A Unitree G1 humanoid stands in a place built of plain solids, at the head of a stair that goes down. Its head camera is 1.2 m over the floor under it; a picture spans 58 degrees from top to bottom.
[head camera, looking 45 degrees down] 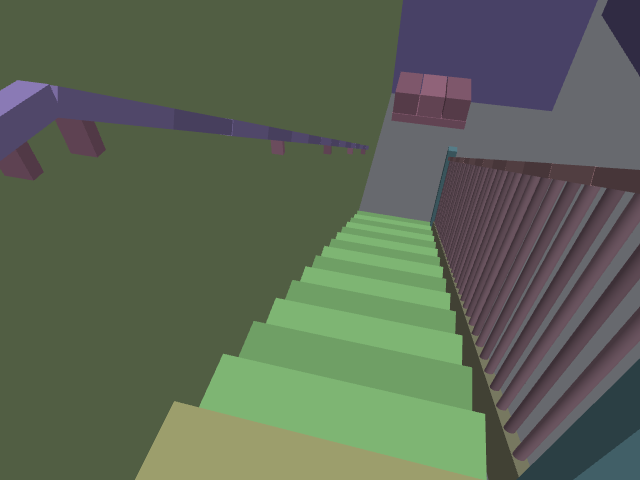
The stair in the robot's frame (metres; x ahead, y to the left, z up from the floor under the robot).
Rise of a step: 0.17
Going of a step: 0.26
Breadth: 0.90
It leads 14 degrees to the right of straight ahead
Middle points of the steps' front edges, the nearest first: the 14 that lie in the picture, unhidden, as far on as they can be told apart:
0.44 -0.02 0.00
0.69 -0.09 -0.17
0.95 -0.15 -0.34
1.20 -0.22 -0.51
1.45 -0.28 -0.68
1.71 -0.34 -0.85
1.96 -0.41 -1.02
2.22 -0.47 -1.19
2.47 -0.53 -1.36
2.72 -0.60 -1.53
2.98 -0.66 -1.70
3.23 -0.72 -1.87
3.49 -0.78 -2.04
3.74 -0.85 -2.21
